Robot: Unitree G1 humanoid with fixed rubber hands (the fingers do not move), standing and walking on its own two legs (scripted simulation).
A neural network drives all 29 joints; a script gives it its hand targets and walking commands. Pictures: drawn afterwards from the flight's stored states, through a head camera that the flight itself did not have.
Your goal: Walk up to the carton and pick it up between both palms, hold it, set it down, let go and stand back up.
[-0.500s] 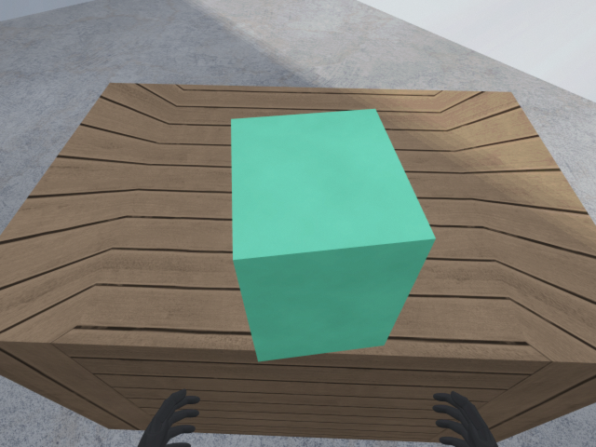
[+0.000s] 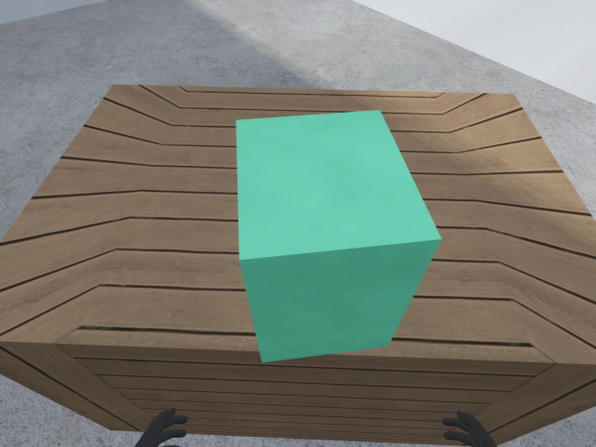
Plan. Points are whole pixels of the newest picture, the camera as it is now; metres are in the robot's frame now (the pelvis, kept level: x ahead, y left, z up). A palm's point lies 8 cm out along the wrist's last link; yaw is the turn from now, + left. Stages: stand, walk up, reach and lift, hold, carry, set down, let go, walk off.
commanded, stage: stand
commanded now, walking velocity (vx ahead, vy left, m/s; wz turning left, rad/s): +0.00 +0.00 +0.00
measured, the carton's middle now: (318, 242) +0.38 -0.01 +0.06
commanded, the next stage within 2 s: none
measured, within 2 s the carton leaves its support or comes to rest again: neither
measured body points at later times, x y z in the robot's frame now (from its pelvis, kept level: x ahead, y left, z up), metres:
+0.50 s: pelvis +0.00 +0.00 +0.00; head +0.02 +0.01 +0.45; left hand +0.09 +0.26 -0.13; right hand +0.10 -0.24 -0.13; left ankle -0.02 +0.16 -0.74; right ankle -0.03 -0.10 -0.74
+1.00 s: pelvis +0.00 +0.00 +0.00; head +0.01 +0.00 +0.45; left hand +0.07 +0.27 -0.13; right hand +0.08 -0.24 -0.14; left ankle -0.02 +0.16 -0.74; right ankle -0.03 -0.10 -0.74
